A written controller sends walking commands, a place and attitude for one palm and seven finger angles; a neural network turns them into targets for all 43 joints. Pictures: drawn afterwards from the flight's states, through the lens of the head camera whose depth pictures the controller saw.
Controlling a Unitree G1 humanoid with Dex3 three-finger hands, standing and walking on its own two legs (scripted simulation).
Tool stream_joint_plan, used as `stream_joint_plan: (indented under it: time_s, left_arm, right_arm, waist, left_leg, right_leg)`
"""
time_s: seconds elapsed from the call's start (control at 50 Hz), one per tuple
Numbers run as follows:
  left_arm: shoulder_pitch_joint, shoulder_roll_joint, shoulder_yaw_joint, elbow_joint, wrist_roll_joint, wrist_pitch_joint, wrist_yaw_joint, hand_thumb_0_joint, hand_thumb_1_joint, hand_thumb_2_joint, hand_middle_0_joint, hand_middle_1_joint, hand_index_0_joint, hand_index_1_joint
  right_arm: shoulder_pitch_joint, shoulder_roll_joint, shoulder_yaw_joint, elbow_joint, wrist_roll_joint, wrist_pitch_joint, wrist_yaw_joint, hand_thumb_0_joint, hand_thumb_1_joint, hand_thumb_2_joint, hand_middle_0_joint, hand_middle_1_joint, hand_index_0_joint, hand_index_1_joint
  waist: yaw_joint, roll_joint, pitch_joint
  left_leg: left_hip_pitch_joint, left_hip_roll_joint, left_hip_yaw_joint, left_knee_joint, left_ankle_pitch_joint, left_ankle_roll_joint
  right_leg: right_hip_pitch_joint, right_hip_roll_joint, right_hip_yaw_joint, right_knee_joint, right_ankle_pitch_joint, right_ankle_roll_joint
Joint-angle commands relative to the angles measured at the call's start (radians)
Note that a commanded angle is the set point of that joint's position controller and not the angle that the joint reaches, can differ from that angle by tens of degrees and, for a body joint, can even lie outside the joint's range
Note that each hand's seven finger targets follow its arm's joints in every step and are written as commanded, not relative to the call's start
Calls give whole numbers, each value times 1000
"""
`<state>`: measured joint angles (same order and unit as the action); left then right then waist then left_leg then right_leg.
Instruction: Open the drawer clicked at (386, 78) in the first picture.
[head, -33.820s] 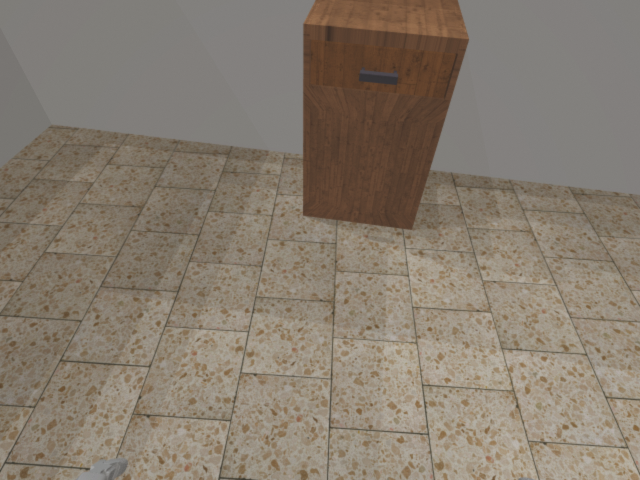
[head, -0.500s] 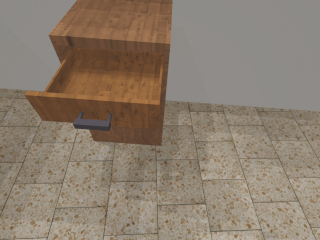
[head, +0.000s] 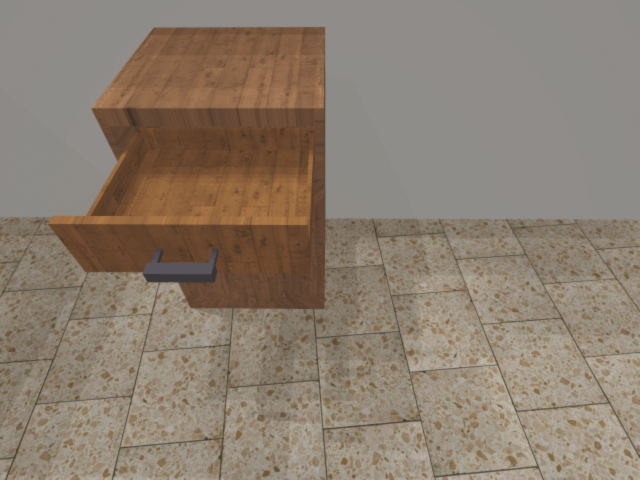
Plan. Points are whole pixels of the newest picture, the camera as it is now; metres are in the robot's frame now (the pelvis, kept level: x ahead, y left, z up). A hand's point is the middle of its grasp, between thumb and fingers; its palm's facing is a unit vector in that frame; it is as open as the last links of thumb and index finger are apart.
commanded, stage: let the arm hang, fingers relaxed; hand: left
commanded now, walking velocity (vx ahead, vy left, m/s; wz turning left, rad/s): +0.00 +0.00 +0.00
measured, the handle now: (183, 263) +0.47 +0.28 -0.08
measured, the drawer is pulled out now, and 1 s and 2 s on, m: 0.30 0.30 0.30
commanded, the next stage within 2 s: look to check the result in 0.18 s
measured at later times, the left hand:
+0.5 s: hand out of the picture +0.00 +0.16 -0.17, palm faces +0.03 -0.98 -0.18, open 7.4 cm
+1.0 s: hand out of the picture +0.01 +0.16 -0.17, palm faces +0.03 -0.98 -0.19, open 7.4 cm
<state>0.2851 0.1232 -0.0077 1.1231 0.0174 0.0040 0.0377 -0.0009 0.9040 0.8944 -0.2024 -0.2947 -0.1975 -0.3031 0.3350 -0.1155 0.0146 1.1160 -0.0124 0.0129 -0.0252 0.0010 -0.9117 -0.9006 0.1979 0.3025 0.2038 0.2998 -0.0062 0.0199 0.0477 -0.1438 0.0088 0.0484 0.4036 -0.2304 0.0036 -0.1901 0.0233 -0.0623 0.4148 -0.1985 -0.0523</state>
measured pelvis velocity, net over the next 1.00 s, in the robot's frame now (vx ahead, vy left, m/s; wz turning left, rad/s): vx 0.02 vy -0.01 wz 0.00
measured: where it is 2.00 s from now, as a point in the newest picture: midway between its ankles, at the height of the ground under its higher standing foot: outside the picture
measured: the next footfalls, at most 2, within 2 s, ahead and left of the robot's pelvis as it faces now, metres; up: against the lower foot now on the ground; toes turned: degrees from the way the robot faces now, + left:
none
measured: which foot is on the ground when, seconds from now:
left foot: down 0.00-1.00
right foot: down 0.00-1.00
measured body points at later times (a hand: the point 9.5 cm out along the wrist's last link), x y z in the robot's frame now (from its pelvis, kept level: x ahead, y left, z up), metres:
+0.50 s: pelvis +0.01 +0.00 +0.00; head +0.03 -0.01 +0.45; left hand +0.00 +0.21 -0.16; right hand -0.01 -0.21 -0.17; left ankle -0.01 +0.12 -0.74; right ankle +0.02 -0.08 -0.74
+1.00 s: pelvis +0.02 -0.01 +0.00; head +0.05 -0.01 +0.45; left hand +0.01 +0.21 -0.16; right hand +0.00 -0.21 -0.17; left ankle -0.01 +0.12 -0.74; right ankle +0.02 -0.08 -0.74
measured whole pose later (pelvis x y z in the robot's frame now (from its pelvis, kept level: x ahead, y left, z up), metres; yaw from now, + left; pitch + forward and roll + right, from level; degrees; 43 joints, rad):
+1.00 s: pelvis +0.02 -0.01 +0.00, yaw +0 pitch -1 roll +0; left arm 0.28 0.12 0.01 1.14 0.01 -0.01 0.04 0.00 0.91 0.89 -0.20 -0.29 -0.20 -0.30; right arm 0.30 -0.11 0.00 1.13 -0.01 0.01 -0.04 0.00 -0.91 -0.90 0.20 0.30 0.20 0.30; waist -0.01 0.01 0.07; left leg -0.11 0.02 0.04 0.38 -0.25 -0.01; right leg -0.16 0.04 -0.07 0.39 -0.22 -0.06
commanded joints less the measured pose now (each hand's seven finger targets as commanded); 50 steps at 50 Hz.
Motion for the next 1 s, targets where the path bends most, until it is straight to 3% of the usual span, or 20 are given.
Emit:
stream_joint_plan:
  time_s: [0.0,0.08,0.12,0.26,0.5,0.62,0.88,0.98]
  left_arm:
    - [79,111,30,-17,-3,-13,4,0,900,900,-200,-300,-200,-300]
    - [86,102,30,-12,-4,-18,5,0,900,900,-200,-300,-200,-300]
    - [88,103,32,-13,-6,-19,4,0,900,900,-200,-300,-200,-300]
    - [89,95,31,-8,-5,-21,7,0,900,900,-200,-300,-200,-300]
    - [78,90,31,-5,-5,-18,6,0,900,900,-200,-300,-200,-300]
    - [81,90,32,-3,-6,-21,7,0,900,900,-200,-300,-200,-300]
    - [74,95,34,-2,-6,-21,7,0,900,900,-200,-300,-200,-300]
    - [73,98,35,-3,-6,-23,7,0,900,900,-200,-300,-200,-300]
  right_arm:
    - [99,-71,-20,-6,-3,-11,-11,0,-900,-900,200,300,200,300]
    - [97,-67,-21,-6,-2,-16,-15,0,-900,-900,200,300,200,300]
    - [98,-71,-22,-9,-1,-19,-16,0,-900,-900,200,300,200,300]
    - [90,-70,-24,-6,3,-17,-20,0,-900,-900,200,300,200,300]
    - [75,-73,-25,-1,1,-15,-20,0,-900,-900,200,300,200,300]
    - [70,-77,-26,-2,1,-17,-21,0,-900,-900,200,300,200,300]
    - [66,-73,-26,4,1,-13,-21,0,-900,-900,200,300,200,300]
    - [67,-73,-27,3,2,-15,-22,0,-900,-900,200,300,200,300]
  waist:
    - [0,-7,91]
    - [0,24,53]
    - [1,4,28]
    - [-3,-19,37]
    - [-4,-3,62]
    - [-4,-11,30]
    - [-2,-10,61]
    - [-3,-7,34]
  left_leg:
    - [-78,79,-86,-89,15,38]
    - [-49,86,-83,-80,72,37]
    - [-46,85,-83,-75,87,36]
    - [-21,88,-78,-70,124,33]
    - [-23,89,-81,-83,91,33]
    - [1,91,-77,-79,121,33]
    - [-9,88,-73,-85,98,29]
    - [8,90,-70,-78,128,30]
  right_leg:
    - [-37,-113,137,-117,-47,-8]
    - [-12,-114,130,-99,33,-11]
    - [15,-118,126,-94,68,-9]
    - [11,-119,118,-91,135,-8]
    - [3,-114,125,-107,77,-7]
    - [21,-117,124,-100,124,-6]
    - [14,-117,121,-112,100,-6]
    - [30,-120,120,-105,149,-7]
